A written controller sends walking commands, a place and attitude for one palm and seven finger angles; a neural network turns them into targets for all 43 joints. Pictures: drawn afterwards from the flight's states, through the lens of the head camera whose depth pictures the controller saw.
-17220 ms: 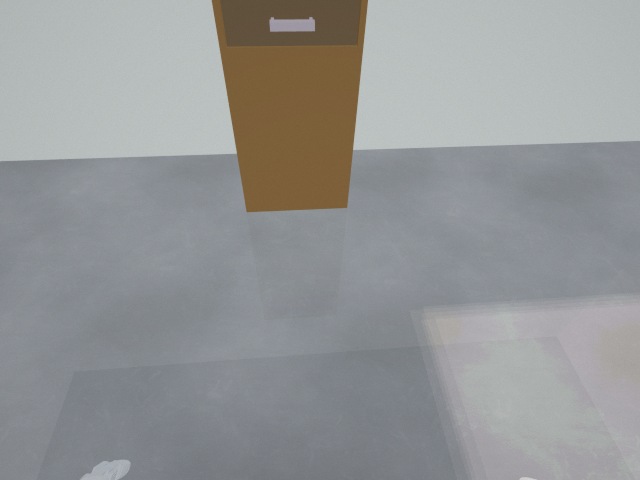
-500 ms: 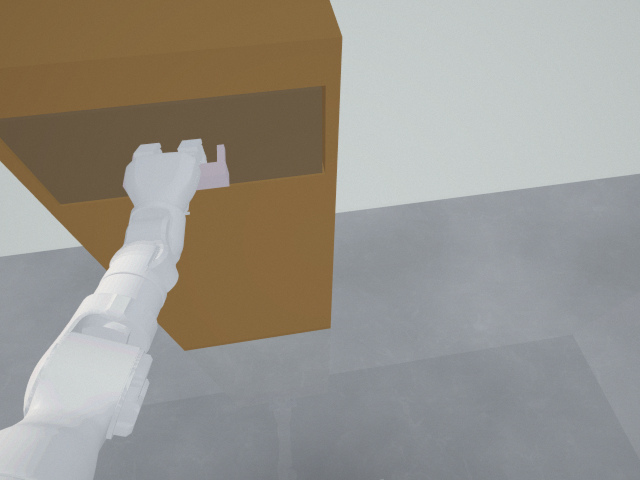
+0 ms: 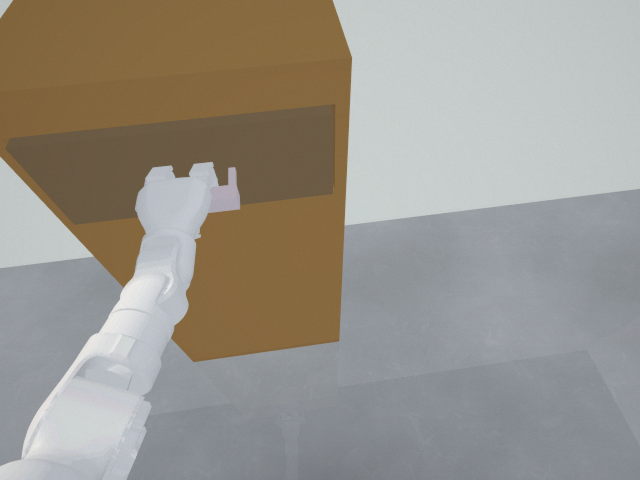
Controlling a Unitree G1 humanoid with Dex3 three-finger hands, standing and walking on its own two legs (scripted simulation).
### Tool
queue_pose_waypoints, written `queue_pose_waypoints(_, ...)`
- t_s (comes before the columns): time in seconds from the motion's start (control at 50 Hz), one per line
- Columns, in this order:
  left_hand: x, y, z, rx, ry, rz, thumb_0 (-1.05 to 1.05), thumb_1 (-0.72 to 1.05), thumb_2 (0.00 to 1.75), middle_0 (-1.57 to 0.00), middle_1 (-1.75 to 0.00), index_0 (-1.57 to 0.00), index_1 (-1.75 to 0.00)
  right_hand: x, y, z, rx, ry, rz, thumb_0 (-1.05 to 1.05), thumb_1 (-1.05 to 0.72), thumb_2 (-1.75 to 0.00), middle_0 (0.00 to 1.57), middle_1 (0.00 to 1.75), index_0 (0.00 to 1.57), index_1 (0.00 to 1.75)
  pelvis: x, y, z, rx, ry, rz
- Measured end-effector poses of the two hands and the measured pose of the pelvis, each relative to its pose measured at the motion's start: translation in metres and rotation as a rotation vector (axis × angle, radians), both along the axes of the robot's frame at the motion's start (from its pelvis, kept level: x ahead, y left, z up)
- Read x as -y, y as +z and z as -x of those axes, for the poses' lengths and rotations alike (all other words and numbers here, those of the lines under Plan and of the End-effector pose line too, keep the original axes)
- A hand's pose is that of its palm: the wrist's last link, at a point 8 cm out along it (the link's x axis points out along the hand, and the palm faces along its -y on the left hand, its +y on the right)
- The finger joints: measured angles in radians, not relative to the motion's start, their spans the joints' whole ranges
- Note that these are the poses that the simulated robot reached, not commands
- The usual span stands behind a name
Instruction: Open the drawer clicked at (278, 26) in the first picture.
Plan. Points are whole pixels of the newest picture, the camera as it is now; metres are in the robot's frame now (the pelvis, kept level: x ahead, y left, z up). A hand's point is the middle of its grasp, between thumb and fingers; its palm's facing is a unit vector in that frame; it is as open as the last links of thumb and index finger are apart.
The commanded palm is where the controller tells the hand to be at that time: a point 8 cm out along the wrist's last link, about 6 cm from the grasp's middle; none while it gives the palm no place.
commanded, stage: pull the drawer open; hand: left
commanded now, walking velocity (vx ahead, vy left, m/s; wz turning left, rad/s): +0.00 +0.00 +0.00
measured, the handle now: (190, 190) +0.49 +0.19 +0.06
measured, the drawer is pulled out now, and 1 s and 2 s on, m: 0.01 0.02 0.08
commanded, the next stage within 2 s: none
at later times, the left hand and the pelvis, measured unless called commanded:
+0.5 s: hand (188, 231) +0.43 +0.19 +0.04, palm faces -0.02 -0.01 -1.00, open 5.7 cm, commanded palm +0.42 +0.19 +0.09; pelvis -0.02 -0.01 +0.00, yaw +2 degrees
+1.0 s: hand (188, 232) +0.43 +0.19 +0.04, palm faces -0.01 -0.01 -1.00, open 5.7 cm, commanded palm +0.39 +0.19 +0.09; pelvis -0.03 -0.01 +0.00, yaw +0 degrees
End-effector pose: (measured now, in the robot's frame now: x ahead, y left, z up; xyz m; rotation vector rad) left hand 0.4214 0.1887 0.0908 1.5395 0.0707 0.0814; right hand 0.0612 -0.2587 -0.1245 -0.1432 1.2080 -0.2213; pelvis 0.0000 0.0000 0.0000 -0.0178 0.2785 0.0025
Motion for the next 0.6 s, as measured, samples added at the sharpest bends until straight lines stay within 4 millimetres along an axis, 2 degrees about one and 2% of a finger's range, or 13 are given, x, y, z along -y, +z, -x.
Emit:
queue_pose_waypoints(0.1,0.001,0.000,0.009,0.000,0.002,0.003,0.00,0.71,0.80,-0.36,-1.35,-0.39,-1.35,-0.003,0.002,-0.026,0.041,0.027,-0.010,0.01,-0.90,-0.90,0.20,0.30,0.20,0.30,-0.001,0.001,-0.005,0.012,0.005,-0.002)
queue_pose_waypoints(0.18,0.001,0.000,0.009,0.001,0.005,-0.005,0.00,0.69,0.82,-0.37,-1.35,-0.40,-1.35,-0.004,0.001,-0.042,0.056,0.073,0.007,0.01,-0.90,-0.90,0.20,0.30,0.20,0.30,0.001,0.000,-0.003,0.020,0.029,0.000)
queue_pose_waypoints(0.3,0.001,0.001,0.007,-0.023,0.014,-0.017,-0.01,0.69,0.83,-0.39,-1.35,-0.39,-1.35,-0.005,0.001,-0.049,0.077,0.095,0.017,0.01,-0.90,-0.90,0.20,0.30,0.20,0.30,0.005,-0.001,0.005,0.017,0.040,-0.005)
queue_pose_waypoints(0.42,0.001,0.001,0.006,-0.036,0.017,-0.021,-0.01,0.69,0.83,-0.40,-1.35,-0.39,-1.35,-0.001,-0.003,-0.025,0.059,0.074,0.019,0.01,-0.90,-0.90,0.21,0.30,0.20,0.30,0.010,-0.003,0.015,0.014,0.037,-0.009)
queue_pose_waypoints(0.6,0.001,0.000,0.007,-0.023,0.016,-0.024,-0.01,0.69,0.85,-0.39,-1.35,-0.38,-1.35,0.014,-0.007,0.042,-0.049,0.008,0.039,0.01,-0.90,-0.90,0.21,0.30,0.20,0.30,0.014,-0.005,0.029,0.006,0.027,-0.011)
